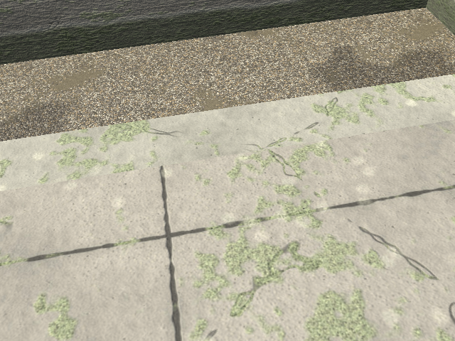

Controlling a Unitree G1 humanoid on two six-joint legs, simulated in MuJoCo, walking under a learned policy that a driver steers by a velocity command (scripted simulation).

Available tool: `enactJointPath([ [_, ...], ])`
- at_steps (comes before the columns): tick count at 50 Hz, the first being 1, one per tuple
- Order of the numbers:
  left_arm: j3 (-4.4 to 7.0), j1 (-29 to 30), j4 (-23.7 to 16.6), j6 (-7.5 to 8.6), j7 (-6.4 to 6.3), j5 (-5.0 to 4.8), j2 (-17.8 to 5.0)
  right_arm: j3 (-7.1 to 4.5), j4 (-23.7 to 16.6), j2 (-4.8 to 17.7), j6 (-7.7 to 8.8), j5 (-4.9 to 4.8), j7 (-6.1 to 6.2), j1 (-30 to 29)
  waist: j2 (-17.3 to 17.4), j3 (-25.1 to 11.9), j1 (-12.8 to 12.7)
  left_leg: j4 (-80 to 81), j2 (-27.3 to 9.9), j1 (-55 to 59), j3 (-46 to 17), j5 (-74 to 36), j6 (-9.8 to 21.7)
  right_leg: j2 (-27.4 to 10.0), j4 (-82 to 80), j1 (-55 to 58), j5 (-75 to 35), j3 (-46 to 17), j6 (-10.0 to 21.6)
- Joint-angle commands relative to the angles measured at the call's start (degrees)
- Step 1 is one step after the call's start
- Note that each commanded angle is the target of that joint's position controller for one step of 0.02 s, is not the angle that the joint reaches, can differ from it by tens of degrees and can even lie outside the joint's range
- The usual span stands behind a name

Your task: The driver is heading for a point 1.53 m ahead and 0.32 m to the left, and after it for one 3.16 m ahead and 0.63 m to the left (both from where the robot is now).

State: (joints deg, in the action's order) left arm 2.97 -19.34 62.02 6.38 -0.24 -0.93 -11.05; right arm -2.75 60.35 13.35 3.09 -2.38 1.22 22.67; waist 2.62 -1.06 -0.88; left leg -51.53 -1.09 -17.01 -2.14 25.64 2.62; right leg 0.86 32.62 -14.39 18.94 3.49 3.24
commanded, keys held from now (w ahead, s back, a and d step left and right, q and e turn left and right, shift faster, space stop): w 0.84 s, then w+q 0.16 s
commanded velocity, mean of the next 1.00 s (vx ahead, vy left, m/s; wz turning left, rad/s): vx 0.47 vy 0.00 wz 0.03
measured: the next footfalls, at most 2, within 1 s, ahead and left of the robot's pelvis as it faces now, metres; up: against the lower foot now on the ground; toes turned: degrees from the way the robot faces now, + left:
left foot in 0.42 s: +0.40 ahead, +0.13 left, +0.00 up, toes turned +2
right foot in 0.96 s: +0.72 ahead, -0.12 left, +0.00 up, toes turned -1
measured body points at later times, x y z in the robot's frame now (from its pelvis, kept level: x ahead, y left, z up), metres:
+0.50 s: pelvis +0.26 +0.04 -0.01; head +0.30 +0.04 +0.44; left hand +0.20 +0.29 -0.15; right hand +0.45 -0.20 -0.12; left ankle +0.36 +0.12 -0.73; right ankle +0.05 -0.10 -0.64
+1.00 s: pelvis +0.56 -0.01 -0.01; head +0.60 -0.02 +0.44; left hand +0.76 +0.23 -0.10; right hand +0.51 -0.27 -0.15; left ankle +0.38 +0.12 -0.70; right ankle +0.68 -0.11 -0.73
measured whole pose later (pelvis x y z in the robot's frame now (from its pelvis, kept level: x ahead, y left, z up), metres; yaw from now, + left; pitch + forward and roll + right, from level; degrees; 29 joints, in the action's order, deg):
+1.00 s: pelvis +0.56 -0.01 -0.01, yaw +2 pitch +3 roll +1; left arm 2.9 -1.0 47.6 7.2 1.6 -0.3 -12.9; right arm -2.8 59.1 14.2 3.6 -0.9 0.4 23.7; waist 0.3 1.6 3.7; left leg -37.8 -0.3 -4.2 -0.9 28.4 0.9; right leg -1.8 31.9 -29.2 5.2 2.5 1.9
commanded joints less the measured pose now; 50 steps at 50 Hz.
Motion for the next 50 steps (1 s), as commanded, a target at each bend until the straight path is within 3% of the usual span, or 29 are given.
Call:
enactJointPath([
  [1, 0.25, -9.5, 0.4, 1.25, 0.68, 0.38, -6.2, -0.02, -7.4, 2.9, 3.45, -0.71, -0.87, -7.3, -8.1, 9.2, -1.9, -22.2, -3.3, -35.5, -3.3, -6.0, 3.3, -21.5, -24.7, 16.7, 14.5, -35.8, 10.6],
  [2, -0.17, -6.1, -0.8, 1.13, 1.11, 0.42, -6.0, -0.48, -6.9, 3.6, 3.78, 0.08, -0.87, -7.2, -6.0, 8.7, -0.5, -19.1, -4.9, -33.5, -2.5, -10.9, 3.4, -18.3, -25.1, 15.2, 6.5, -28.7, 8.5],
  [3, -0.54, -5.5, -1.3, 0.86, 1.27, 0.51, -5.1, -1.17, -6.8, 5.1, 3.85, 0.75, -0.97, -7.8, -6.0, 8.6, -0.1, -15.2, -5.9, -31.4, -1.8, -13.9, 3.0, -16.1, -25.2, 14.6, -2.1, -22.8, 6.8],
  [4, -1.04, -7.1, -0.9, 0.36, 1.15, 0.74, -3.6, -1.47, -6.5, 5.1, 3.61, 0.93, -1.34, -8.0, -6.6, 7.6, -0.2, -13.0, -6.2, -29.1, -0.6, -15.8, 2.5, -13.9, -25.1, 14.5, -8.8, -17.9, 5.6],
  [5, -1.18, -9.2, -0.4, 0.03, 0.86, 0.96, -3.6, -1.36, -6.4, 3.8, 3.24, 0.92, -1.67, -8.4, -7.4, 6.9, -0.5, -11.6, -6.0, -28.3, 0.8, -17.1, 1.8, -12.9, -24.8, 14.7, -14.7, -15.0, 5.5],
  [7, -1.07, -11.6, -0.2, -0.39, 0.1, 1.21, -5.2, -0.94, -8.0, 2.1, 2.56, 1.05, -1.94, -12.4, -6.7, 7.3, -1.1, -7.2, -5.8, -29.6, 2.2, -19.4, 0.4, -12.6, -25.1, 14.9, -21.8, -12.2, 6.4],
  [10, -0.89, -11.2, -1.5, -0.85, -0.79, 1.34, -7.1, 0.04, -11.8, 0.7, 2.58, 1.07, -2.18, -22.2, -6.1, 9.0, -2.6, 6.3, -4.3, -27.3, 3.8, -25.0, -0.8, -11.7, -26.8, 11.7, -23.1, -9.3, 6.5],
  [15, -0.21, -14.0, -1.1, -0.91, -1.17, 0.21, -8.2, 0.57, -15.1, 1.9, 2.96, 0.43, -3.51, -30.4, -7.3, 11.1, -3.4, 17.7, -2.2, -22.9, 4.8, -28.4, 0.6, -13.8, -27.4, 14.8, -23.9, -7.1, 6.6],
  [17, 0.25, -13.2, -1.2, -1.23, -1.22, 0.13, -8.7, 0.32, -16.0, 3.0, 3.41, 0.46, -4.11, -30.8, -7.6, 10.0, -1.9, 20.2, -1.4, -20.8, 4.9, -26.3, 2.3, -15.0, -24.4, 18.9, -31.2, -6.1, 5.8],
  [18, 0.53, -12.2, -1.6, -1.42, -1.23, 0.32, -9.5, -0.21, -15.8, 4.2, 3.6, 0.53, -4.23, -28.9, -8.5, 7.8, -0.2, 20.6, -0.1, -16.9, 5.5, -24.7, 3.2, -15.3, -21.0, 20.6, -40.6, -5.5, 5.1],
  [19, 0.88, -11.4, -1.9, -1.76, -1.24, 0.58, -10.3, -1.04, -15.0, 5.8, 3.66, 0.55, -4.11, -25.0, -10.2, 4.1, 2.2, 20.0, 1.9, -10.9, 6.7, -22.9, 4.2, -15.3, -15.9, 21.9, -52.0, -5.0, 4.5],
  [20, 0.93, -10.2, -2.2, -2.29, -1.17, 0.93, -10.4, -2.38, -12.5, 8.2, 3.58, 0.41, -3.77, -16.1, -11.0, -1.3, 6.8, 20.0, 4.0, 0.1, 7.9, -22.2, 5.7, -13.7, -5.7, 20.5, -60.3, -3.4, 3.4],
  [21, 0.58, -8.6, -3.3, -2.38, -0.95, 1.22, -10.0, -3.67, -9.5, 10.9, 3.23, 0.42, -3.19, -5.3, -10.5, -7.5, 11.7, 19.2, 0.6, 16.9, 4.0, -22.9, 7.9, -11.5, 8.1, 10.8, -55.3, -2.6, 1.6],
  [22, -1.21, -14.2, -4.5, -1.56, -0.11, 1.61, -3.3, -5.07, -7.7, 16.8, 2.84, 2.3, -2.63, 4.0, 2.7, -18.7, 10.0, 20.7, -15.9, 40.8, -21.1, -14.7, 16.3, -3.0, 32.3, -11.1, -26.9, -1.6, -1.6],
  [23, -2.13, -15.7, -3.4, 0.29, 0.58, 0.2, -0.7, -3.95, -6.9, 14.0, 2.59, 2.37, -2.85, 4.3, 10.6, -25.9, 8.6, 33.6, -23.2, 45.2, -43.9, -7.1, 20.5, 3.4, 46.4, -20.8, 11.4, -9.7, -2.0],
  [24, -0.58, -9.6, -5.4, 1.61, 0.75, -1.5, -6.1, -2.8, -7.4, 10.3, 2.84, 1.72, -3.06, -1.6, 7.8, -15.6, 7.8, 35.8, -20.2, 36.9, -37.7, -4.9, 16.6, -0.7, 50.6, -26.7, 9.7, -12.0, -0.4],
  [25, -0.17, -3.7, -7.4, 2.07, 0.45, -2.24, -8.1, -1.94, -8.7, 7.4, 3.02, 1.56, -3.07, -7.6, 3.5, -7.9, 6.1, 36.7, -18.2, 26.1, -27.5, -9.1, 14.0, -3.9, 49.2, -27.2, 4.8, -9.6, 0.4],
  [26, 0.21, -1.3, -7.8, 1.85, -0.16, -1.73, -8.1, -1.24, -9.2, 5.5, 3.44, 1.99, -3.49, -12.0, -1.8, -3.2, 3.6, 38.7, -16.0, 15.7, -20.1, -15.6, 12.5, -6.7, 45.3, -24.2, 0.2, -8.4, 0.5],
  [27, 0.87, -1.9, -7.6, 0.98, -0.7, -0.85, -7.7, -0.76, -9.1, 3.9, 3.87, 2.54, -3.77, -14.0, -1.5, -1.6, 1.2, 40.3, -13.4, 9.2, -14.7, -18.6, 11.1, -8.7, 41.5, -20.0, -2.4, -8.4, 0.6],
  [29, 0.77, -4.7, -7.2, -0.78, -1.04, -0.53, -4.7, -0.61, -7.7, 3.6, 3.99, 2.65, -3.94, -13.2, 0.8, 0.2, -1.0, 43.4, -11.2, 2.9, -9.9, -19.5, 11.2, -9.8, 37.7, -16.0, -3.5, -8.0, 0.5],
  [31, 1.06, -2.1, -8.6, -1.56, -1.25, -0.23, -5.0, -0.84, -6.5, 5.3, 4.18, 2.61, -3.31, -11.1, 0.9, 2.7, -1.5, 45.6, -10.7, 0.6, -7.0, -21.5, 12.1, -10.5, 33.7, -18.4, -6.2, -7.1, -0.6],
  [34, 1.47, 6.2, -11.6, -1.43, -1.16, 0.59, -6.3, -1.18, -5.5, 7.4, 3.86, 2.59, -1.92, -7.3, -0.2, 4.5, 0.3, 46.5, -10.7, 3.8, -5.4, -23.8, 11.9, -11.1, 23.3, -25.7, -15.6, -6.6, -2.3],
  [38, 0.79, 15.4, -14.1, -0.7, -0.12, 0.31, -4.9, -1.25, -4.9, 8.5, 3.25, 1.88, -1.06, -3.0, -0.2, 5.0, 3.2, 46.3, -8.8, 7.0, -1.4, -25.3, 9.5, -8.2, 7.2, -23.4, -25.9, -3.9, -2.5],
  [43, 0.27, 23.6, -17.3, -0.18, 1.62, -0.34, -5.5, -1.64, -2.7, 9.0, 2.03, 1.18, -0.79, 2.7, -0.1, 6.9, 5.6, 42.2, -12.4, 16.8, -2.6, -25.1, 8.9, -6.4, -1.2, -24.8, -22.2, -3.8, -1.7],
  [46, 1.16, 20.1, -17.6, 0.68, 2.19, -0.41, -8.1, -2.24, -3.0, 10.3, 1.09, 1.02, -0.54, 1.5, 1.7, 4.7, 2.1, 36.2, -13.9, 19.5, -4.9, -33.3, 7.6, -4.2, -4.6, -17.4, -15.6, -3.5, 0.0],
  [47, 2.17, 14.2, -16.1, 0.96, 2.01, -0.33, -10.0, -2.21, -3.6, 10.4, 0.84, 1.1, -0.55, -0.1, 2.0, 1.3, -1.4, 29.6, -12.1, 18.5, -3.8, -42.1, 6.5, -2.3, -5.9, -8.7, -15.0, -2.0, 1.0],
  [48, 3.74, 3.5, -13.2, 1.13, 1.5, -0.01, -13.4, -1.5, -4.4, 8.6, 0.82, 1.61, -0.66, -0.9, 1.1, -6.0, -6.0, 17.1, -8.5, 12.4, -1.5, -43.2, 4.6, -3.8, -4.1, 7.3, -16.4, -3.3, 3.1],
  [49, 5.13, -6.1, -11.7, 1.05, 0.97, 1.34, -19.0, -0.07, -6.0, 3.7, 1.36, 2.26, -0.87, 2.5, -8.2, -16.4, -6.7, -4.9, -1.6, -6.8, 2.6, -25.6, 1.0, -18.3, -3.4, 30.4, -13.4, -21.1, 8.9],
  [50, 4.74, -8.2, -11.0, 0.72, 1.37, 1.41, -18.6, 1.22, -5.6, -0.4, 2.47, 1.25, -1.1, 7.0, -19.9, -24.0, -5.2, -18.4, 4.4, -20.1, -2.2, 7.8, -0.3, -26.7, -12.3, 39.7, -4.6, -42.9, 13.4],
])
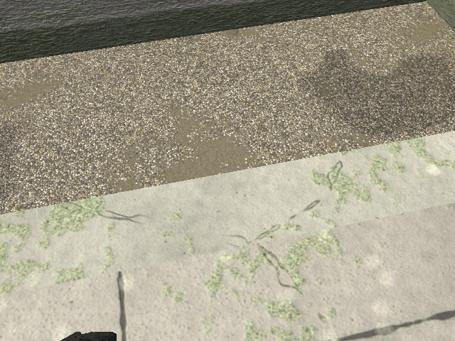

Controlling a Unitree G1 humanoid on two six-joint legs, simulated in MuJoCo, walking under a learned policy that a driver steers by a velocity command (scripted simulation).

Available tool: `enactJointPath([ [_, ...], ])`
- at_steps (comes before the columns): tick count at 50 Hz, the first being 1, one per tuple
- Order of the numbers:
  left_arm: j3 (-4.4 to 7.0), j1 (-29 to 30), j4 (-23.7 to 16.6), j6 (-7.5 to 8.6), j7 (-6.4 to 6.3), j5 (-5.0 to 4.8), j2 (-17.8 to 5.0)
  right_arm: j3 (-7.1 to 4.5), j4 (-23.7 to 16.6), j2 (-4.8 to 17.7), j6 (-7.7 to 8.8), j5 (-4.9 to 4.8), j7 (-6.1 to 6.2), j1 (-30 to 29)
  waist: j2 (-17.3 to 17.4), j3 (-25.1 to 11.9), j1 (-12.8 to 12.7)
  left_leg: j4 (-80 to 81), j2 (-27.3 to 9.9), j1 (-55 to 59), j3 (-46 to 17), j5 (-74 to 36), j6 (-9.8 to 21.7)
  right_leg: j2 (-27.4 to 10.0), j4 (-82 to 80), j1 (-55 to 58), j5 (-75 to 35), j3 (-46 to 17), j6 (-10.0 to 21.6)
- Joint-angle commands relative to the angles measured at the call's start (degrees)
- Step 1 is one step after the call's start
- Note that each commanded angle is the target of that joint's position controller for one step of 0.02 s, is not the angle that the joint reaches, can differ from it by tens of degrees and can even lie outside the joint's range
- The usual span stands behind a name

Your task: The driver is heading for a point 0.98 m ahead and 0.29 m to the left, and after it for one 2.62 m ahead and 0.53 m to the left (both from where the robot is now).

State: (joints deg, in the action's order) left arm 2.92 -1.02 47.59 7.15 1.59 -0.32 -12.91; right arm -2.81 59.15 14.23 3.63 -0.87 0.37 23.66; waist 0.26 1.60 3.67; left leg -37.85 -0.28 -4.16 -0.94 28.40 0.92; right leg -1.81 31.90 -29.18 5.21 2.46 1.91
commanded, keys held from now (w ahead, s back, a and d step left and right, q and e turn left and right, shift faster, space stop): w+q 0.66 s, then w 0.34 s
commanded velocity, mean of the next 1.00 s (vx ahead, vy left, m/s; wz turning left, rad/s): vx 0.50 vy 0.00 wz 0.43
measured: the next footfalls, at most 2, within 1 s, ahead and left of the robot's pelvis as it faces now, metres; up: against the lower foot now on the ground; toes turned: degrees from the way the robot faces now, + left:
left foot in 0.52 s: +0.41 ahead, +0.17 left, +0.00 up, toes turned +20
right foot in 1.00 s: +0.72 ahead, +0.11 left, +0.00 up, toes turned +27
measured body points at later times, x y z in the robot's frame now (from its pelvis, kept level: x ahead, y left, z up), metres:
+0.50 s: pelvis +0.27 +0.04 +0.00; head +0.29 +0.05 +0.45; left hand +0.19 +0.30 -0.14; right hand +0.51 -0.14 -0.10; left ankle +0.37 +0.16 -0.71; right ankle +0.12 -0.11 -0.72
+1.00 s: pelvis +0.52 +0.13 +0.00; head +0.53 +0.14 +0.45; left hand +0.58 +0.42 -0.10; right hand +0.63 -0.10 -0.13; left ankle +0.37 +0.15 -0.72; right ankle +0.68 +0.09 -0.72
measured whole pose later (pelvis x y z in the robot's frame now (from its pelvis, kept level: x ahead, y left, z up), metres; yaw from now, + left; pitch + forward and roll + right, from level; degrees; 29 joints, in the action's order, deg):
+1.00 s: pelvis +0.52 +0.13 +0.00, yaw +28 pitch +1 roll +0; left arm 2.6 -4.7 44.1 5.3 1.2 0.3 -12.0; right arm -3.3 48.6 11.8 1.4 -1.1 1.7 24.0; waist -1.1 0.1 2.9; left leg -31.5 6.7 -5.4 -5.8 26.6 5.2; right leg -0.6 32.7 -29.2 1.3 1.7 4.4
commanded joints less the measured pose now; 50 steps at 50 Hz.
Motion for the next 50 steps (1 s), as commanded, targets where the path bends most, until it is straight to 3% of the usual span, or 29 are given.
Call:
enactJointPath([
  [1, 3.28, -24.0, 3.0, -0.03, -0.6, 0.57, -11.2, -0.69, -4.6, 5.9, 2.48, -2.08, -0.22, 1.5, -11.7, -20.3, -10.4, -38.0, 0.2, -37.7, -8.0, 3.3, 2.1, -21.8, -13.4, 49.2, 12.6, -38.0, 11.8],
  [2, 2.49, -18.5, 2.0, -0.04, -0.79, 0.22, -9.0, -1.21, -6.1, 7.5, 2.61, -2.49, -0.01, -2.9, -8.8, -12.5, -9.2, -38.0, -2.6, -39.6, -6.1, -2.3, 2.7, -20.5, -14.6, 40.4, 9.1, -28.7, 9.4],
  [3, 1.93, -14.1, 1.4, 0.01, -0.67, 0.41, -7.4, -1.43, -6.3, 6.9, 2.38, -1.79, 0.39, -5.1, -4.8, -8.6, -7.4, -35.6, -5.1, -36.9, -5.4, -7.3, 2.6, -18.3, -16.7, 32.2, 5.0, -22.4, 8.4],
  [4, 1.62, -11.6, 1.5, 0.14, -0.54, 0.68, -6.0, -1.87, -6.2, 5.7, 1.69, -1.28, 0.55, -4.9, -5.0, -5.6, -5.5, -32.7, -6.8, -33.9, -5.6, -10.5, 2.6, -16.2, -19.0, 26.2, 2.3, -16.7, 7.5],
  [6, 1.52, -10.4, 2.4, 0.35, -0.54, 1.15, -4.7, -1.99, -5.8, 2.8, -0.03, -1.49, 0.29, -2.8, -6.3, -3.5, -3.3, -30.6, -8.0, -29.7, -5.1, -13.5, 2.7, -13.7, -22.1, 20.7, -0.4, -9.6, 7.2],
  [7, 1.72, -10.6, 2.9, 0.5, -0.74, 1.16, -5.3, -2.07, -6.3, 2.1, -0.69, -1.53, 0.28, -3.1, -5.9, -2.4, -2.8, -30.0, -8.2, -30.4, -4.9, -14.7, 2.5, -13.6, -22.9, 19.7, -2.9, -6.9, 7.4],
  [10, 2.39, -12.0, 3.9, 0.55, -1.66, 1.41, -7.0, -2.53, -8.6, 2.4, -1.61, -0.9, 0.28, -7.2, -3.9, 0.0, -2.8, -25.2, -8.3, -35.7, -5.9, -21.0, 1.7, -13.8, -24.4, 20.4, -7.2, -2.0, 8.1],
  [15, 2.91, -14.1, 4.4, -0.29, -2.98, 1.11, -8.9, -2.08, -12.1, 1.6, -1.07, -0.31, -1.38, -15.9, -2.9, 2.5, -4.9, -9.7, -7.2, -36.9, -2.1, -31.3, 1.3, -13.3, -25.4, 23.8, -8.3, 5.3, 7.0],
  [20, 3.62, -18.5, 5.5, -1.93, -3.34, -0.03, -10.4, -1.41, -16.6, 1.1, -1.0, -0.42, -3.28, -24.3, -2.3, 5.1, -7.5, -1.9, -6.1, -39.3, 2.6, -27.4, 3.1, -15.8, -21.9, 32.9, -13.0, 9.0, 6.3],
  [22, 3.89, -17.1, 5.1, -2.76, -3.21, -0.33, -11.3, -1.99, -17.5, 2.2, -1.19, -0.58, -3.8, -22.9, -3.5, 3.7, -5.6, -1.0, -3.5, -34.4, 5.7, -22.6, 4.8, -15.7, -16.6, 34.5, -28.0, 11.3, 5.3],
  [23, 4.08, -16.2, 4.6, -3.03, -3.29, -0.74, -12.2, -2.67, -17.4, 3.6, -1.47, -0.44, -3.82, -20.7, -4.4, 1.3, -4.2, -1.8, -1.1, -29.5, 7.8, -19.4, 5.7, -15.4, -12.1, 34.4, -38.2, 12.1, 4.9],
  [24, 4.25, -15.3, 4.4, -3.55, -3.33, -1.17, -13.3, -3.51, -17.1, 4.9, -1.63, -0.66, -3.8, -16.3, -5.8, -1.7, -1.2, -1.9, 1.4, -23.0, 9.3, -16.4, 7.0, -15.1, -4.9, 33.8, -46.2, 12.5, 4.2],
  [25, 4.3, -13.3, 4.0, -3.94, -3.3, -1.73, -14.3, -5.04, -15.1, 7.6, -1.59, -0.76, -3.48, -7.7, -4.9, -6.1, 3.8, 2.5, 4.1, -11.0, 10.2, -19.5, 9.0, -13.2, 6.9, 30.4, -47.2, 13.5, 2.6],
  [26, 3.91, -13.3, 3.4, -3.56, -3.47, -1.32, -13.3, -7.17, -13.0, 12.4, -1.95, -1.02, -2.18, 1.0, -0.2, -10.5, 7.5, 7.2, 0.9, 4.8, 1.9, -22.2, 12.0, -10.5, 24.0, 18.4, -30.5, 13.4, -0.7],
  [27, 1.53, -17.6, 0.9, -2.01, -2.75, 1.53, -4.0, -7.7, -13.1, 18.7, -1.87, -1.03, -1.31, -0.5, 14.6, -13.4, -0.5, 9.0, -12.8, 20.8, -26.1, -26.1, 20.2, 0.3, 45.0, -5.6, 27.3, 8.3, -4.0],
  [28, 1.42, -15.8, -1.5, 1.04, -2.02, -1.3, -6.5, -6.64, -15.2, 17.0, -0.94, 0.06, -2.1, 2.0, 11.4, -24.7, 1.4, 19.3, -19.9, 27.6, -47.1, -17.2, 26.9, 3.9, 52.9, -13.7, 32.1, -6.0, -3.5],
  [29, 2.02, -9.5, -2.6, 2.09, -1.78, -3.23, -8.9, -5.61, -14.3, 12.5, -0.48, 0.16, -2.41, 0.8, 5.3, -17.2, 2.4, 21.0, -18.1, 23.8, -39.8, -19.7, 23.2, 1.1, 51.6, -18.8, 27.0, -7.6, -2.1],
  [30, 1.86, -8.6, -2.6, 2.51, -1.97, -2.77, -8.4, -4.81, -14.7, 9.4, -0.22, -0.48, -2.28, -2.2, 2.0, -11.1, 0.6, 19.9, -15.6, 16.3, -31.8, -21.1, 20.7, -1.4, 47.7, -19.2, 22.7, -7.1, -1.1],
  [31, 2.48, -9.3, -1.4, 2.25, -2.66, -1.2, -9.1, -3.96, -16.3, 7.0, -0.23, -0.36, -2.04, -7.4, -0.5, -7.8, -1.9, 19.3, -12.7, 6.7, -25.1, -26.1, 18.1, -3.9, 43.1, -14.5, 18.4, -7.3, -1.2],
  [32, 3.23, -10.1, -1.3, 1.43, -2.84, -0.44, -10.0, -3.31, -17.6, 5.3, -0.21, 0.32, -1.75, -10.2, -0.4, -6.5, -3.8, 20.0, -10.8, -0.1, -21.5, -30.6, 17.2, -5.1, 40.2, -10.0, 15.8, -7.6, -1.5],
  [33, 3.62, -10.9, -1.4, 0.32, -2.89, -0.09, -10.3, -3.19, -18.2, 5.6, -0.15, 0.73, -1.33, -10.9, -0.1, -5.9, -5.2, 21.0, -9.7, -4.4, -19.7, -32.6, 16.8, -5.5, 38.2, -7.3, 13.8, -7.5, -2.1],
  [34, 3.54, -11.3, -1.9, -0.69, -3.05, -0.15, -9.0, -3.13, -18.0, 5.7, -0.01, 1.04, -0.74, -10.1, -0.2, -5.7, -5.6, 21.2, -9.4, -6.1, -18.3, -35.8, 17.1, -5.6, 36.3, -6.6, 12.8, -6.8, -2.8],
  [36, 2.76, -9.7, -3.0, -1.67, -3.13, 0.7, -6.4, -3.38, -17.3, 6.7, 0.33, 0.75, 0.35, -7.2, 0.3, -4.5, -5.3, 21.6, -8.4, -8.7, -14.6, -41.5, 17.2, -5.3, 30.4, -6.8, 8.7, -5.4, -4.2],
  [39, 1.76, -4.0, -4.5, -1.85, -2.67, 1.42, -4.6, -3.12, -15.6, 5.8, -0.04, 0.75, 1.33, -3.5, 2.4, -3.0, -3.3, 19.7, -5.2, -9.4, -9.6, -44.8, 14.2, -3.9, 16.7, -6.1, -3.3, -3.5, -3.9],
  [42, 1.09, -0.7, -5.3, -1.77, -1.8, 0.91, -3.3, -2.62, -14.2, 4.7, -1.16, 0.41, 1.27, 0.2, 4.5, -2.6, -0.8, 17.7, -4.4, -10.4, -8.6, -42.9, 11.7, -1.0, 7.4, -0.8, -14.3, -1.4, -2.0],
  [47, 1.28, 2.2, -7.9, -1.31, -0.85, 0.28, -5.2, -2.5, -12.8, 5.5, -1.65, 0.27, 1.35, 3.2, 5.5, 0.2, -0.3, 13.0, -9.7, -2.5, -15.6, -40.3, 12.9, -0.1, 3.7, -4.7, -2.8, -2.0, 1.2],
  [49, 1.59, -2.3, -7.8, -0.84, -0.21, 0.46, -5.8, -2.5, -11.9, 6.0, -2.22, -0.56, 1.68, 3.7, 6.3, -1.2, -2.5, 7.8, -9.4, 0.1, -15.9, -49.3, 12.1, 1.4, 0.1, 0.3, 0.1, -0.4, 3.9],
  [50, 2.53, -9.0, -6.2, -0.47, -0.04, 0.89, -7.8, -2.24, -12.2, 5.8, -1.94, -0.81, 1.76, 1.5, 4.8, -4.5, -6.0, 1.8, -6.4, -2.3, -13.4, -54.3, 10.3, 1.6, -2.4, 10.5, -8.8, -1.0, 5.9],
])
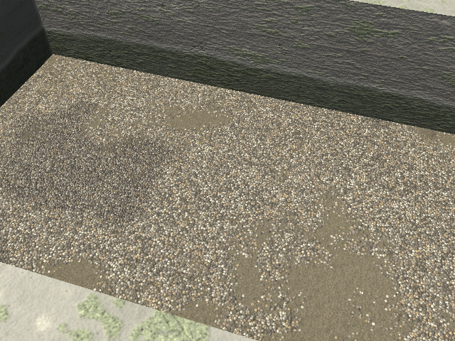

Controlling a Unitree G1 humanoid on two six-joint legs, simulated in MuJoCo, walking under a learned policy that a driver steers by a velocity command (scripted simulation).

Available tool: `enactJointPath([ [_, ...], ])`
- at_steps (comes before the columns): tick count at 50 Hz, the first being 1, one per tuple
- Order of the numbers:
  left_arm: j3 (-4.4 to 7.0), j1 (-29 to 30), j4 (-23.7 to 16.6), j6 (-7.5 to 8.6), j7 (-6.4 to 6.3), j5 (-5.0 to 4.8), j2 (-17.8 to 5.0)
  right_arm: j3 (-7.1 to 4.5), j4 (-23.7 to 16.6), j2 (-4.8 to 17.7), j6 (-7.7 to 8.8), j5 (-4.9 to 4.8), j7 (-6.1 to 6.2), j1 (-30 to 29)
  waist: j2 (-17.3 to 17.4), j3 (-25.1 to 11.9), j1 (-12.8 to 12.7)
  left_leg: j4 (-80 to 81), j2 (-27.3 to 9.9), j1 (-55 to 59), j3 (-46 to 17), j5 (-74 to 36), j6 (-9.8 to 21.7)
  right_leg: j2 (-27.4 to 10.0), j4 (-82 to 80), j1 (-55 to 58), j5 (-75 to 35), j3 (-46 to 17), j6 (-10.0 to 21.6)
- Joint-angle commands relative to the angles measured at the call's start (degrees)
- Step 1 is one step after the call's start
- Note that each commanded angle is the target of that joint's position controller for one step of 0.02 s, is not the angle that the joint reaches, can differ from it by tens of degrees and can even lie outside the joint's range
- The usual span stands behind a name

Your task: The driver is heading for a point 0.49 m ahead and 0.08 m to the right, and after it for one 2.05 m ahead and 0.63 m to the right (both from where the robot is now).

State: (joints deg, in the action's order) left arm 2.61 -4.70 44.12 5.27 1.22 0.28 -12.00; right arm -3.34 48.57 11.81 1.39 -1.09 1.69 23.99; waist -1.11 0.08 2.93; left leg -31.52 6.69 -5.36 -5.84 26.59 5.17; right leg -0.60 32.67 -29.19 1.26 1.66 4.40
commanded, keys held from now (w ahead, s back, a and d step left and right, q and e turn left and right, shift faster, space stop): w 0.44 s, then w+e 0.38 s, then e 0.18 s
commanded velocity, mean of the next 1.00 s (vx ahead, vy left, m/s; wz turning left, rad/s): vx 0.47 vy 0.00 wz -0.17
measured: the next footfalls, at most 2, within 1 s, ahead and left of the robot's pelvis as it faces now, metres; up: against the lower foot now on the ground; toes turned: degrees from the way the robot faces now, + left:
left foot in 0.44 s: +0.32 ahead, +0.15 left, +0.00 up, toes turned -1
right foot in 0.84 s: +0.31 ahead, -0.09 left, +0.00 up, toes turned -10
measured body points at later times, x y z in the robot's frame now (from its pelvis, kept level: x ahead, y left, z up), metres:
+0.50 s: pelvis +0.19 +0.03 +0.00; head +0.20 +0.06 +0.45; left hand +0.22 +0.30 -0.14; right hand +0.32 -0.22 -0.10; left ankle +0.28 +0.15 -0.72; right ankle +0.12 -0.11 -0.69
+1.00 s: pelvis +0.25 +0.03 +0.00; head +0.28 +0.00 +0.45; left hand +0.47 +0.23 -0.08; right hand +0.37 -0.28 -0.09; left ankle +0.27 +0.16 -0.65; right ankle +0.27 -0.09 -0.72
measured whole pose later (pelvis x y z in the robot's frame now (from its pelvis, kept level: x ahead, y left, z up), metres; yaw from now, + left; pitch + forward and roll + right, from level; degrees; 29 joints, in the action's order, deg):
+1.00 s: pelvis +0.25 +0.03 +0.00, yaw -16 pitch +1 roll +1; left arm -0.7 -13.3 29.3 -5.4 -1.4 1.8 -14.1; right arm -1.1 37.1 18.0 -1.3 1.6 1.4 4.2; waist 1.6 2.6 -0.4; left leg -64.2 2.0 -30.0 -1.9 28.6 -3.8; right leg 2.5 36.4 -22.7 14.6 -5.0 2.2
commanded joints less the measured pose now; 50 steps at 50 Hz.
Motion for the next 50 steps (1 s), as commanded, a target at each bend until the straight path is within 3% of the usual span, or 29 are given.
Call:
enactJointPath([
  [1, 4.0, -16.1, -0.3, 1.49, 0.56, 1.46, -12.0, -1.62, -2.7, 8.1, 0.73, -0.28, 0.45, -0.1, 0.3, -9.7, -8.8, -20.2, -7.7, -10.9, -4.7, -44.6, 2.7, -6.2, -1.3, 27.3, -14.4, -7.9, 7.7],
  [2, 4.81, -25.5, 1.7, 0.55, 0.87, 0.32, -13.8, -0.19, -1.8, 3.4, 1.7, -0.55, 0.3, 6.5, -13.0, -19.6, -10.3, -44.0, 0.6, -27.8, -1.2, -11.1, -1.6, -19.5, -5.5, 45.4, -5.2, -29.2, 17.6],
  [3, 3.52, -23.0, 1.4, -0.9, 0.55, -1.56, -9.2, -0.39, -2.2, 5.6, 2.28, -0.59, -0.45, 5.5, -15.3, -17.5, -9.3, -49.9, 0.2, -37.5, -4.8, 7.9, -1.7, -21.9, -14.0, 44.4, 16.9, -41.9, 17.5],
  [4, 2.7, -17.9, -0.2, -1.98, -0.1, -1.52, -6.3, -1.71, -4.1, 8.7, 2.04, -1.25, -0.32, -2.0, -9.4, -5.8, -8.7, -52.9, -2.5, -43.8, -4.2, 3.7, -2.2, -20.0, -15.3, 36.1, 25.1, -37.3, 14.7],
  [5, 2.08, -14.7, -1.3, -2.69, -0.58, -0.21, -4.8, -1.5, -5.4, 8.2, 1.43, -1.23, -0.18, -6.1, -2.9, -1.5, -7.3, -51.5, -4.8, -42.9, -1.7, 0.0, -2.7, -18.0, -16.0, 28.0, 26.7, -30.9, 12.6],
  [6, 1.61, -12.5, -1.7, -2.75, -0.73, 0.65, -4.1, -1.53, -5.4, 7.5, 0.88, -0.66, -0.03, -5.6, -0.3, 0.8, -4.9, -47.0, -6.4, -39.7, -1.2, -3.2, -3.1, -15.8, -17.9, 20.7, 26.5, -26.9, 11.3],
  [9, 1.71, -11.5, -0.8, -1.86, -0.97, 1.45, -4.8, -1.33, -2.8, 4.9, -0.76, -0.12, 0.41, 0.4, -4.1, 1.5, -1.0, -37.7, -9.5, -29.8, 1.0, -5.6, -4.2, -10.5, -20.3, 8.9, 24.5, -18.3, 8.8],
  [11, 2.58, -13.0, -0.1, -1.32, -1.43, 1.09, -7.4, -0.84, -3.2, 4.4, -0.64, 0.16, 0.47, -2.1, -3.3, 1.8, -1.2, -29.3, -10.7, -30.2, 1.9, -10.5, -3.9, -10.2, -20.7, 8.7, 22.7, -16.4, 9.0],
  [15, 3.15, -13.9, -0.3, -2.04, -2.31, 0.05, -8.9, 0.82, -5.3, 3.8, 0.19, 1.22, -0.55, -9.9, -3.9, 1.0, -3.9, -12.0, -11.2, -26.5, 3.1, -17.2, -4.0, -10.6, -17.8, 10.1, 13.8, -12.7, 8.2],
  [17, 3.51, -15.5, 0.0, -2.62, -2.19, -0.27, -10.0, 0.97, -6.3, 5.1, 0.92, 0.44, -1.22, -12.5, -3.4, 1.1, -5.3, -8.0, -9.9, -23.0, 4.5, -19.7, -4.4, -11.4, -16.8, 9.5, 14.6, -12.6, 8.3],
  [19, 3.55, -16.6, 0.6, -3.73, -2.44, -0.26, -10.3, 0.99, -6.8, 6.1, 1.08, 1.05, -1.2, -13.1, -3.9, 2.3, -5.4, -3.5, -8.8, -20.4, 5.2, -18.9, -4.4, -11.9, -14.5, 10.6, 14.9, -13.4, 7.4],
  [22, 2.28, -16.2, 0.7, -4.75, -3.03, -0.39, -7.0, -0.13, -4.3, 8.6, 0.98, 1.8, -0.87, -4.2, -3.3, -0.2, -1.7, 0.5, -9.2, -9.9, 4.3, -22.9, -2.7, -8.4, -6.1, 11.2, 14.6, -11.5, 3.4],
  [23, 1.49, -15.0, -0.4, -4.74, -3.08, -0.66, -4.8, -0.61, -4.9, 10.6, 0.67, 3.05, -0.64, 0.4, 2.5, -4.6, 0.6, 1.2, -15.3, -3.1, -1.9, -30.6, 0.3, -2.0, 11.0, 8.3, 14.9, -5.7, -0.1],
  [24, 0.51, -17.2, -2.9, -4.69, -3.37, -2.08, -1.8, -2.04, -3.3, 15.0, 0.18, 3.22, -1.35, 4.1, 22.0, -7.5, 1.4, 9.1, -25.0, 4.3, -20.5, -16.8, 8.8, 5.8, 30.3, -5.5, 30.0, -0.4, -3.5],
  [25, 1.41, -15.6, -4.0, -4.06, -3.54, -2.88, -5.9, -1.09, -4.6, 11.5, 0.07, 2.17, -1.68, 4.3, 19.0, -5.4, 2.8, 12.6, -27.2, 4.4, -28.2, -8.9, 10.9, 5.6, 41.2, -14.0, 34.8, -8.0, -3.4],
  [26, 2.0, -14.1, -4.5, -3.91, -3.61, -3.39, -7.6, -0.55, -5.2, 10.1, 0.12, 1.93, -1.7, 2.2, 13.1, -2.8, 2.0, 11.4, -26.8, 2.5, -23.7, -10.4, 9.4, 4.9, 46.7, -17.0, 31.1, -10.8, -3.1],
  [28, 1.89, -14.8, -5.0, -4.96, -4.03, -1.83, -6.8, 0.05, -6.5, 8.9, 0.37, 2.38, -1.99, -3.1, 6.8, -2.8, -1.0, 9.1, -25.5, -2.3, -15.8, -20.0, 7.1, 3.0, 48.0, -15.0, 25.8, -11.6, -3.3],
  [29, 1.79, -15.5, -5.7, -5.92, -4.19, -1.15, -6.4, 0.79, -7.3, 7.3, 0.76, 2.92, -2.03, -6.1, 7.0, -3.0, -2.7, 8.6, -24.4, -6.0, -11.9, -24.5, 6.0, 1.9, 46.4, -11.8, 24.2, -11.8, -3.5],
  [31, 2.15, -16.9, -6.3, -7.45, -4.55, -0.59, -7.4, 1.13, -8.9, 7.6, 1.97, 3.82, -2.03, -11.4, 8.3, -2.2, -5.6, 9.2, -22.0, -12.8, -4.7, -34.7, 5.4, 1.5, 37.9, -4.6, 22.7, -10.6, -4.8],
  [34, 0.23, -13.8, -8.4, -8.51, -3.74, -0.08, -4.4, 0.78, -8.7, 8.8, 1.48, 3.04, -1.7, -10.8, 8.8, -3.8, -4.6, 7.5, -20.9, -10.5, 0.7, -35.9, 4.9, -0.4, 22.5, -0.5, 18.5, -6.3, -4.3],
  [36, -0.33, -11.0, -10.2, -8.85, -2.4, -0.5, -4.6, 0.26, -8.4, 10.8, 0.1, 2.56, -1.11, -9.5, 9.8, -5.3, -2.6, 7.3, -21.7, -9.8, 1.0, -32.6, 5.5, 0.1, 20.4, 2.7, 18.0, -2.9, -3.2],
  [41, -1.47, -10.1, -14.1, -8.98, -1.73, -0.05, -4.5, 0.09, -10.3, 11.3, -1.94, 1.08, -0.13, -15.1, 8.4, -4.7, -3.8, 3.9, -22.2, -8.2, 2.7, -23.8, 2.0, 0.3, 3.6, 10.9, 12.6, 0.0, -0.1],
  [42, -1.29, -12.5, -13.7, -8.93, -1.98, 0.97, -5.3, 0.37, -9.6, 10.6, -2.04, 1.86, 0.09, -14.8, 6.0, -4.6, -3.9, -0.7, -19.0, -9.5, 5.5, -21.1, -0.2, 0.1, -0.1, 14.5, 4.4, -1.4, 1.8],
  [43, -0.16, -14.8, -13.9, -9.0, -2.3, 1.72, -9.7, 0.44, -10.6, 9.8, -1.82, 2.87, 0.32, -14.2, -3.4, -5.8, -3.3, -12.1, -12.7, -14.4, 10.5, -16.6, -3.9, -4.1, 0.4, 19.4, -13.0, -9.3, 5.1],
  [44, 1.22, -14.0, -14.8, -9.75, -2.06, 1.37, -15.3, 1.6, -14.6, 8.6, -1.48, 3.14, 0.13, -16.8, -19.2, -4.5, -3.7, -19.7, -5.4, -25.6, 12.1, -2.4, -7.5, -10.2, -6.6, 20.7, -11.2, -26.9, 12.7],
  [45, 0.87, -14.0, -17.3, -10.15, -2.0, 2.6, -14.4, 1.21, -17.2, 11.0, -1.26, 1.94, -0.08, -22.6, -18.3, -2.6, -7.0, -30.7, -3.7, -35.1, 5.9, 9.8, -8.9, -15.3, -11.6, 23.1, -12.5, -35.0, 17.2],
  [46, 0.4, -12.8, -17.8, -9.87, -2.41, 3.12, -13.4, 0.59, -17.0, 12.1, -1.11, 0.79, -0.22, -22.6, -13.5, -2.9, -5.3, -38.1, -4.1, -36.8, 1.6, 8.8, -9.4, -15.9, -10.1, 21.7, -15.6, -33.9, 17.5],
  [48, 0.24, -9.4, -19.1, -9.73, -2.94, 1.38, -13.0, 0.23, -15.5, 13.1, -1.88, 2.62, -0.08, -18.4, -7.3, -4.7, -2.7, -39.3, -5.5, -35.6, 0.2, 3.5, -9.7, -13.3, -6.5, 20.8, -19.1, -27.4, 13.6],
  [50, -0.42, -8.2, -19.8, -10.92, -3.32, 1.33, -12.2, 1.59, -16.2, 10.3, -2.74, 3.83, -0.29, -19.1, -4.7, -6.3, -2.0, -30.0, -6.3, -29.7, 0.2, 0.8, -9.1, -10.8, -7.6, 18.7, -12.5, -25.3, 10.4],
])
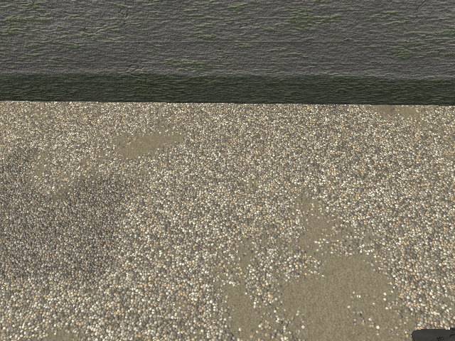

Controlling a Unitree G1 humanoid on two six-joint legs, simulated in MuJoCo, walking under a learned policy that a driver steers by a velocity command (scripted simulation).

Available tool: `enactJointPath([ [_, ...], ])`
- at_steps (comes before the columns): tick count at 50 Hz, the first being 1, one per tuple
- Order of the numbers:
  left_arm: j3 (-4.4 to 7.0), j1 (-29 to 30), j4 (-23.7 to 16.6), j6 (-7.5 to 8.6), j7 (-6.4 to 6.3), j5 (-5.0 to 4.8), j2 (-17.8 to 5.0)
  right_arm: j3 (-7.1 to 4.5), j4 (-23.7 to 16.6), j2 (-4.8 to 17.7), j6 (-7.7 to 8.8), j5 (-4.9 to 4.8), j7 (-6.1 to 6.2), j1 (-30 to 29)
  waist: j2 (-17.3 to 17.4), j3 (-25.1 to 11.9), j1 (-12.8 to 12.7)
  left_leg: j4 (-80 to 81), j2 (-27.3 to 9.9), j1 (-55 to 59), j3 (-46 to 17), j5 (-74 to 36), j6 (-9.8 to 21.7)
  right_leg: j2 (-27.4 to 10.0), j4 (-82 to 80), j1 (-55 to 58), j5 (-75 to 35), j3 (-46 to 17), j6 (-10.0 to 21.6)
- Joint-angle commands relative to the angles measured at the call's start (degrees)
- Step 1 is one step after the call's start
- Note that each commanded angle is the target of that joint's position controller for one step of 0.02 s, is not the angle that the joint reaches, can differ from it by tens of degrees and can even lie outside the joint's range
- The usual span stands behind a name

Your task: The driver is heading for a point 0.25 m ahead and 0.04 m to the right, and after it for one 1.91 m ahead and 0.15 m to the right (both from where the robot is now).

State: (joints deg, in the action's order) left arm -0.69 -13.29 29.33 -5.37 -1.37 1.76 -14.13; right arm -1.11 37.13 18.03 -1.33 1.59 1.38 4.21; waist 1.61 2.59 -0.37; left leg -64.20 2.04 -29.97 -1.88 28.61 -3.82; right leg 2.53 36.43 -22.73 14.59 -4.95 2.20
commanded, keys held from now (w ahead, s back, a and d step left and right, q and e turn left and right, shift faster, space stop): e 0.48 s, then no key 0.32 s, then w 0.20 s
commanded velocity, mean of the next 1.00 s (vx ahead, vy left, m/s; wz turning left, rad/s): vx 0.09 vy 0.00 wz -0.40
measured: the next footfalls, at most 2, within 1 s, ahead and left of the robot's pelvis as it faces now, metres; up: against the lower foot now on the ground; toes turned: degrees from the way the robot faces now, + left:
left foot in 0.18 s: +0.10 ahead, +0.13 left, +0.00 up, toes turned -11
right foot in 0.52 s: +0.06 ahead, -0.12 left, +0.00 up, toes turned +3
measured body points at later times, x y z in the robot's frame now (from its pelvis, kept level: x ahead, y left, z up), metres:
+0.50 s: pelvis -0.01 +0.02 +0.01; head +0.01 +0.01 +0.46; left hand +0.23 +0.24 -0.06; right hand +0.06 -0.28 -0.10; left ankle +0.06 +0.14 -0.73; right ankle -0.02 -0.11 -0.71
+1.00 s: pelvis +0.00 +0.02 +0.01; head -0.01 +0.04 +0.46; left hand +0.24 +0.16 -0.09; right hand +0.01 -0.24 -0.10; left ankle +0.03 +0.15 -0.73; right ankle -0.02 -0.11 -0.72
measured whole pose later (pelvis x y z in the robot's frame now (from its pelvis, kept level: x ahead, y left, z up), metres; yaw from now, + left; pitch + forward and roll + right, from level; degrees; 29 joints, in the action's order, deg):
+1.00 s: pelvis +0.00 +0.02 +0.01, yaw -23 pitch +0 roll +0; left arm -2.1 -11.8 34.3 -2.3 -0.5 0.7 -13.0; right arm 3.2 39.8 12.6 -2.7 0.9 0.9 15.7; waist -2.1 -2.0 0.6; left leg -28.8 0.2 -11.4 -1.7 17.4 0.1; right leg 1.1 29.5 -16.9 14.0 -4.0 -0.5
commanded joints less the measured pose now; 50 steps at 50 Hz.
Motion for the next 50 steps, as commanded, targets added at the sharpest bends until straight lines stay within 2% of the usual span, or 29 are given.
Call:
enactJointPath([
  [1, 2.92, 0.7, -5.1, -0.97, -0.75, -0.11, -10.0, 0.17, -5.3, 2.4, -0.23, 1.07, -0.34, -0.9, -7.1, -8.9, 1.2, 10.3, -1.9, -2.4, -3.3, -2.6, 0.4, -12.1, -11.8, 12.3, -21.4, -17.6, 10.9],
  [3, 3.41, 0.2, -4.9, -1.86, -0.7, 0.02, -10.9, 1.01, -5.2, 1.4, -0.4, 0.24, -0.93, -3.1, -8.8, -9.1, -0.6, 20.5, 0.2, 3.5, -1.4, -4.7, 1.4, -10.4, -12.9, 11.8, -16.7, -17.9, 10.0],
  [5, 3.86, 1.0, -5.2, -2.2, -0.37, -0.38, -12.7, 0.83, -5.0, 2.8, -0.02, 0.06, -2.05, -3.0, -9.3, -9.0, -1.1, 25.6, 1.0, 5.9, -1.2, -8.4, 2.6, -10.7, -14.1, 11.8, -11.8, -21.1, 10.3],
  [8, 3.52, 4.5, -6.2, -2.18, 0.13, -1.96, -12.7, 1.02, -4.8, 2.4, 0.75, 1.02, -2.57, -0.8, -8.9, -8.5, 0.7, 37.6, 0.0, 16.7, -0.5, -18.0, 4.8, -9.3, -15.0, 6.5, -0.2, -23.3, 7.9],
  [10, 2.41, 5.6, -6.8, -1.43, 0.51, -1.8, -9.9, 0.61, -4.8, 4.2, 0.46, 2.3, -2.68, 3.4, -5.5, -10.3, 2.0, 37.3, -8.8, 31.0, -4.5, -23.7, 8.7, -6.1, -9.0, -4.6, 12.0, -20.7, 3.9],
  [11, 1.74, 5.0, -7.8, -1.09, 1.24, -1.99, -7.5, -0.1, -4.4, 7.9, -0.08, 2.63, -2.83, 2.3, 6.4, -7.2, -0.1, 42.9, -14.7, 27.6, -12.3, -20.9, 13.3, -0.4, -1.5, -9.7, 17.1, -10.7, 0.3],
  [12, 2.31, 4.1, -7.2, -0.07, 1.57, -2.18, -9.8, -0.3, -5.4, 7.8, -0.65, 2.25, -2.71, 1.1, 10.0, -5.4, 0.3, 47.7, -18.7, 24.8, -17.9, -20.6, 16.5, 0.6, 5.7, -10.6, 15.8, -5.7, -1.9],
  [13, 3.48, 5.0, -6.5, 0.74, 1.75, -2.93, -12.5, -0.85, -5.7, 8.3, -0.91, 1.31, -2.05, -0.3, 9.9, -3.4, 0.6, 48.3, -19.3, 23.2, -18.5, -21.0, 17.6, -0.6, 11.9, -11.5, 13.4, -3.9, -3.4],
  [15, 4.56, 3.9, -5.0, 0.77, 1.51, -3.42, -14.5, -0.83, -6.0, 7.7, -1.35, 0.65, -1.12, -1.1, 5.3, -2.5, -0.6, 48.6, -20.1, 19.3, -15.8, -25.4, 18.9, -1.6, 24.2, -11.5, 13.7, -2.7, -5.3],
  [17, 4.4, 1.4, -4.0, 0.06, 1.33, -3.71, -12.9, -0.68, -5.7, 6.8, -1.74, 0.12, -0.76, -1.8, 3.1, -2.3, -2.2, 48.4, -18.8, 17.6, -10.3, -28.6, 18.3, -3.5, 28.9, -11.1, 13.7, -2.4, -6.0],
  [20, 3.05, 1.4, -3.7, -0.41, 0.48, -3.66, -9.8, -1.23, -4.3, 6.5, -2.33, -0.54, -0.77, -1.9, 3.8, -3.0, -1.6, 48.2, -15.4, 17.4, -3.7, -24.6, 16.8, -5.1, 17.4, -6.4, 10.7, 0.9, -6.1],
  [22, 2.12, 4.6, -4.8, -0.12, 0.52, -3.69, -8.5, -2.21, -2.4, 7.8, -3.46, -0.61, -0.93, 1.4, 4.8, -4.9, 1.1, 46.6, -16.0, 20.8, -2.4, -25.0, 17.2, -5.0, 7.8, -4.3, 10.3, 3.8, -4.8],
  [24, 2.23, 3.2, -4.6, 0.65, 0.6, -4.13, -8.7, -3.05, -1.1, 8.4, -4.73, -1.28, -0.8, 3.2, 5.5, -8.2, 2.0, 44.7, -16.5, 24.6, -2.6, -20.6, 16.9, -4.2, -1.5, -0.7, 5.6, 6.5, -3.3],
  [26, 2.64, 0.9, -3.9, 0.73, 0.33, -2.41, -9.2, -2.92, 0.0, 8.3, -4.38, -2.47, -0.52, 3.7, 4.2, -8.7, 0.5, 42.9, -15.1, 20.5, -2.1, -14.4, 12.9, -2.9, -11.1, 7.6, -3.5, 6.6, -0.9],
  [27, 2.8, -1.5, -4.1, 0.45, 0.36, -1.17, -10.4, -2.5, 0.1, 7.2, -3.63, -2.25, -0.62, 2.6, 0.7, -9.1, -0.5, 37.8, -12.3, 15.0, 0.2, -10.9, 9.2, -7.0, -13.1, 13.3, -8.6, 0.3, 1.2],
  [28, 4.09, -1.0, -3.8, 0.12, 0.5, -0.42, -15.5, -1.01, -2.1, 2.7, -2.33, -1.93, -0.91, 0.0, -13.3, -7.1, 0.1, 29.5, -3.8, 7.3, 7.3, -5.3, 4.2, -14.0, -19.0, 11.3, 1.9, -14.0, 6.5],
  [29, 4.2, -0.6, -4.6, -0.09, 0.39, -0.13, -15.8, -1.24, -3.8, 4.4, -1.3, -1.77, -1.13, -4.8, -15.3, -3.9, -3.4, 20.3, -1.7, 0.2, 4.7, -0.6, 2.3, -18.9, -24.2, 11.0, 6.2, -21.9, 10.4],
  [31, 2.9, 1.9, -4.1, 0.88, -0.55, 0.97, -12.6, -2.1, -2.6, 5.7, -0.75, -2.6, -1.78, -1.9, -10.9, -5.6, -1.2, 7.8, -2.6, -2.8, -1.9, 0.9, 1.7, -18.8, -22.1, 11.8, -0.2, -18.1, 10.9],
  [32, 2.55, 3.7, -3.9, 1.36, -0.73, 0.46, -11.5, -2.46, -1.5, 6.1, -0.93, -2.46, -1.6, 1.1, -10.2, -7.0, 0.1, 5.2, -3.1, -2.7, -3.3, 0.2, 1.6, -17.6, -20.3, 12.6, -4.6, -15.4, 9.8],
  [33, 1.82, 3.8, -3.4, 1.9, -0.05, -0.26, -9.2, -2.26, -0.5, 5.1, -1.08, -2.15, -1.73, 4.0, -9.4, -7.9, 0.5, 3.8, -3.5, -1.7, -3.3, 0.2, 1.7, -16.3, -18.6, 12.2, -6.6, -13.2, 9.1],
  [35, 1.35, 5.6, -2.9, 2.43, 1.2, -1.11, -7.5, -1.91, 0.5, 4.2, -1.94, -1.85, -1.02, 7.1, -9.2, -7.8, 1.9, 7.6, -3.3, 3.2, -2.1, -1.4, 1.3, -13.8, -17.6, 8.9, -8.7, -9.5, 8.2],
  [37, 1.77, 4.7, -1.7, 2.55, 1.55, -1.77, -7.4, -0.66, -0.2, 1.9, -2.24, -1.56, -0.82, 5.8, -9.4, -7.1, 0.7, 16.5, -3.6, 6.0, -1.6, -2.4, 2.0, -12.7, -16.3, 8.4, -5.8, -9.0, 7.8],
  [40, 1.83, 4.3, -0.2, 2.25, 1.37, -2.36, -6.2, 0.26, -0.6, 1.1, -1.64, -1.53, -1.53, 6.6, -10.5, -7.4, 0.2, 28.8, -3.7, 11.4, -0.8, -6.3, 3.0, -12.6, -15.9, 7.5, 0.1, -11.8, 8.0],
  [42, 0.93, 3.6, 1.6, 2.33, 1.46, -2.28, -3.8, 1.36, 0.3, -0.5, -1.22, -0.01, -1.98, 10.4, -9.6, -8.6, 2.0, 39.8, -4.6, 22.4, -0.7, -18.1, 4.7, -10.6, -18.7, 2.6, 14.9, -12.1, 4.1],
  [43, 0.94, 4.7, 1.6, 2.58, 1.5, -2.17, -4.3, 1.47, -0.8, 1.1, -1.09, 0.91, -1.85, 10.9, -7.9, -7.3, 1.8, 39.8, -7.5, 23.0, -3.2, -17.0, 5.8, -8.3, -16.4, 1.1, 16.7, -11.2, 1.8],
  [44, 0.84, 4.2, 0.1, 2.67, 1.91, -1.6, -4.0, 0.78, -0.6, 5.2, -0.68, 0.09, -1.68, 6.3, 3.1, -4.0, -2.5, 43.2, -7.4, 11.8, -7.4, 0.9, 7.9, -4.2, -15.9, 5.1, 12.4, -5.2, -0.6],
  [45, 1.33, 6.4, -0.2, 3.03, 1.72, -1.43, -6.2, 0.71, -2.0, 5.2, -0.34, -0.62, -1.61, 4.3, 6.0, -2.1, -1.0, 48.1, -7.8, 7.7, -9.7, 9.0, 8.8, -3.0, -11.2, 8.1, 9.2, -2.6, -2.1],
  [47, 0.97, 7.2, -0.7, 3.73, 0.63, -0.94, -5.2, 1.74, -3.1, 4.2, 0.06, -0.25, -0.64, 2.1, 7.8, -2.4, -1.6, 52.1, -9.3, 7.9, -12.2, 10.1, 9.4, -2.2, -8.1, 9.9, 4.4, 0.0, -2.7],
  [50, -0.38, 6.0, -1.0, 5.07, 0.24, -0.78, -3.3, 1.98, -3.3, 4.2, -0.49, -1.07, 0.75, 5.0, 5.6, -1.5, 0.1, 50.5, -9.5, 13.5, -12.2, 6.4, 9.9, -2.1, -7.6, 6.1, 2.7, 1.0, -2.2],
])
